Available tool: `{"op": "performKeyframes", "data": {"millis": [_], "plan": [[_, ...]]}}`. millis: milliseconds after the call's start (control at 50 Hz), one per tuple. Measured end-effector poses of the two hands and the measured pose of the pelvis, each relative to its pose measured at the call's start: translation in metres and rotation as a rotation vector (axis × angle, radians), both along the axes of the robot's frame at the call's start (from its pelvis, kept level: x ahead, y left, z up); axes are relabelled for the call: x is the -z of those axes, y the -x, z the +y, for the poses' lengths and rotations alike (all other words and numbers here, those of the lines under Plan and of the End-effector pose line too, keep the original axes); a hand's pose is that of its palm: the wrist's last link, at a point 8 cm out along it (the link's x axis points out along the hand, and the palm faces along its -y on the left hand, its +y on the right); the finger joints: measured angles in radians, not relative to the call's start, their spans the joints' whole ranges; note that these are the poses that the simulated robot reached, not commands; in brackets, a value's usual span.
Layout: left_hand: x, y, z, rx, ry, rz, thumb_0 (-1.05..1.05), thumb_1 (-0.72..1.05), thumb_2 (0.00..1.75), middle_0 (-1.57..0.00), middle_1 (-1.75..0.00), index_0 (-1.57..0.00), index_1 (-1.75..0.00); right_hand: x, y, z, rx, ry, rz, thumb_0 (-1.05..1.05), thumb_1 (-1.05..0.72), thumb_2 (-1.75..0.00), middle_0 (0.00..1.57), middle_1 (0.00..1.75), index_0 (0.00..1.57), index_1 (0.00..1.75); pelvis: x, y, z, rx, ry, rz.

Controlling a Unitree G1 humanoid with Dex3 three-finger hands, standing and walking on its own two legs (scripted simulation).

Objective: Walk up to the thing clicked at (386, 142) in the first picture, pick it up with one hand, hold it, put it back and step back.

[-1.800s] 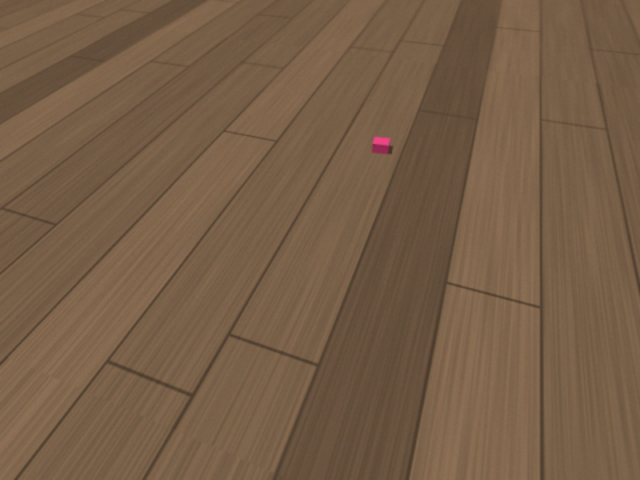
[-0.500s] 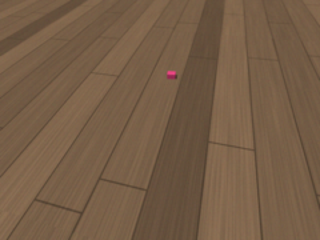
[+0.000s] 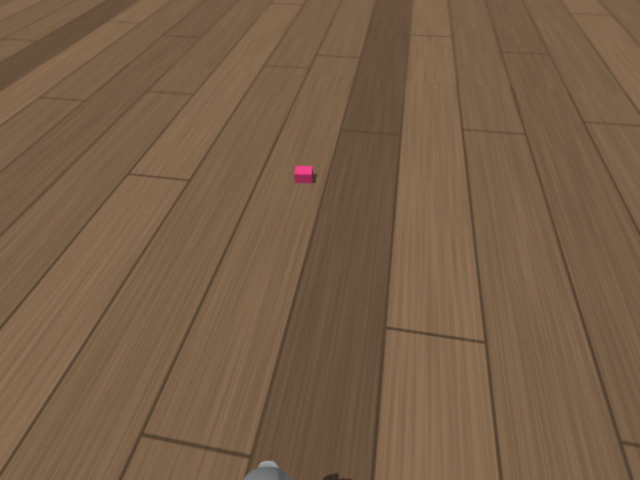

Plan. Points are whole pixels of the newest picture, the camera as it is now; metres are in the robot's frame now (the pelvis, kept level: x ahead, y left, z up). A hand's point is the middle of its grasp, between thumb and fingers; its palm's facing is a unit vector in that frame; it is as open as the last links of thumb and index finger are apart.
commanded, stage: walk up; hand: left
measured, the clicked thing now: (303, 174) +1.62 +0.20 -0.74
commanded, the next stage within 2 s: none
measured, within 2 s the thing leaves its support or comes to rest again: neither
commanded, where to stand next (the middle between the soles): +1.19 -0.02 m, yaw -4 degrees
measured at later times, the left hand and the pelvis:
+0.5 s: hand (193, 311) +0.43 +0.28 -0.12, palm faces -0.17 -0.91 -0.39, open 7.4 cm; pelvis +0.28 +0.01 -0.01, yaw -5 degrees
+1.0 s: hand (218, 260) +0.56 +0.27 -0.14, palm faces -0.06 -0.92 -0.38, open 7.4 cm; pelvis +0.52 -0.02 -0.01, yaw -3 degrees
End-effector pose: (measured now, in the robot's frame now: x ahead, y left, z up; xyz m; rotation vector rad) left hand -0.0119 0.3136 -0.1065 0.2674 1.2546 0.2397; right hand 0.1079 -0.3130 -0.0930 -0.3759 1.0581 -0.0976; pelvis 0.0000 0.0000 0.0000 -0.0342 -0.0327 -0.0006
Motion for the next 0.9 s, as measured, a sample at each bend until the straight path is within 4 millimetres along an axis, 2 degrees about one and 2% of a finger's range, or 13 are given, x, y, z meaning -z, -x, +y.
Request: {"op": "performKeyframes", "data": {"millis": [80, 160, 220, 320, 440, 500, 560, 620, 720, 800, 900], "plan": [[0.017, -0.056, 0.019, 0.016, 0.008, -0.005, 0.01, 0.89, 0.9, -0.21, -0.3, -0.21, -0.3, 0.002, -0.05, 0.009, 0.006, 0.043, 0.008, 0.01, -0.9, -0.9, 0.2, 0.3, 0.2, 0.3, 0.012, -0.051, 0.016, 0.001, 0.016, 0.012], [0.031, -0.125, 0.038, 0.057, -0.005, 0.001, 0.01, 0.9, 0.9, -0.2, -0.3, -0.21, -0.3, 0.001, -0.095, 0.024, 0.031, 0.065, -0.047, 0.01, -0.9, -0.9, 0.2, 0.3, 0.2, 0.3, 0.02, -0.097, 0.031, 0.024, -0.041, 0.007], [0.021, -0.183, 0.04, 0.127, -0.008, -0.017, 0.01, 0.9, 0.9, -0.2, -0.3, -0.21, -0.3, -0.007, -0.108, 0.032, 0.094, 0.045, -0.078, 0.0, -0.9, -0.9, 0.2, 0.3, 0.2, 0.3, 0.011, -0.128, 0.037, 0.044, -0.023, 0.002], [-0.003, -0.283, 0.041, 0.197, -0.014, -0.122, 0.01, 0.9, 0.9, -0.2, -0.3, -0.21, -0.3, -0.013, -0.113, 0.033, 0.165, 0.034, -0.022, 0.0, -0.9, -0.9, 0.2, 0.3, 0.2, 0.3, -0.003, -0.181, 0.035, 0.056, -0.037, -0.005], [-0.021, -0.387, 0.024, 0.266, -0.034, -0.184, 0.01, 0.9, 0.9, -0.2, -0.3, -0.2, -0.3, 0.004, -0.128, 0.015, 0.212, 0.019, 0.088, 0.0, -0.9, -0.9, 0.2, 0.3, 0.2, 0.3, -0.001, -0.244, 0.023, 0.074, -0.061, -0.005], [-0.023, -0.435, 0.007, 0.291, -0.049, -0.195, 0.01, 0.9, 0.9, -0.2, -0.3, -0.2, -0.3, 0.02, -0.148, -0.001, 0.234, 0.005, 0.123, 0.0, -0.9, -0.9, 0.2, 0.3, 0.2, 0.3, 0.007, -0.28, 0.01, 0.077, -0.073, -0.001], [-0.019, -0.479, -0.012, 0.29, -0.071, -0.22, 0.01, 0.9, 0.9, -0.2, -0.3, -0.2, -0.3, 0.043, -0.178, -0.019, 0.246, -0.005, 0.149, 0.01, -0.9, -0.9, 0.2, 0.3, 0.2, 0.3, 0.021, -0.318, -0.007, 0.081, -0.059, 0.0], [-0.021, -0.506, -0.032, 0.27, -0.072, -0.263, 0.01, 0.9, 0.9, -0.2, -0.3, -0.2, -0.3, 0.051, -0.22, -0.027, 0.227, -0.024, 0.162, 0.01, -0.9, -0.9, 0.2, 0.3, 0.2, 0.3, 0.022, -0.347, -0.021, 0.075, -0.051, -0.013], [-0.033, -0.516, -0.048, 0.21, -0.057, -0.228, 0.01, 0.9, 0.9, -0.2, -0.3, -0.21, -0.3, 0.034, -0.302, -0.032, 0.18, -0.054, 0.094, 0.01, -0.9, -0.9, 0.2, 0.3, 0.2, 0.3, 0.001, -0.392, -0.031, 0.087, -0.065, -0.019], [-0.033, -0.52, -0.045, 0.186, -0.059, -0.153, 0.01, 0.9, 0.9, -0.2, -0.3, -0.21, -0.3, 0.02, -0.361, -0.037, 0.155, -0.05, 0.028, 0.01, -0.9, -0.9, 0.2, 0.3, 0.2, 0.3, -0.005, -0.425, -0.032, 0.095, -0.047, -0.014], [-0.024, -0.535, -0.03, 0.156, -0.061, -0.087, 0.01, 0.9, 0.9, -0.21, -0.3, -0.21, -0.3, 0.011, -0.418, -0.038, 0.129, -0.022, 0.039, 0.0, -0.9, -0.9, 0.2, 0.3, 0.2, 0.3, -0.004, -0.47, -0.028, 0.078, -0.016, 0.002]]}}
